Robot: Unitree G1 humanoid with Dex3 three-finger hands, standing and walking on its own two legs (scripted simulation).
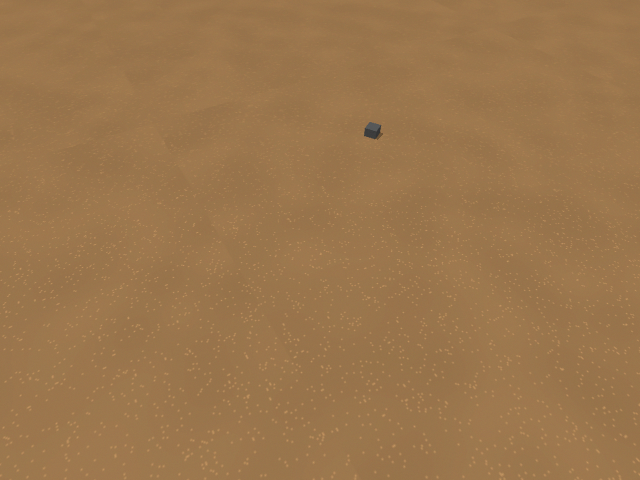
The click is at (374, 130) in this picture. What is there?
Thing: small box
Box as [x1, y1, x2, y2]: [364, 122, 380, 138]
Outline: 369,122 365,127 364,135 375,138 379,133 380,125
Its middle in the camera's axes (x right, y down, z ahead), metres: +0.29 -0.60 +2.14
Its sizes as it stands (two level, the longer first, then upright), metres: 0.068 0.066 0.049
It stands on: the floor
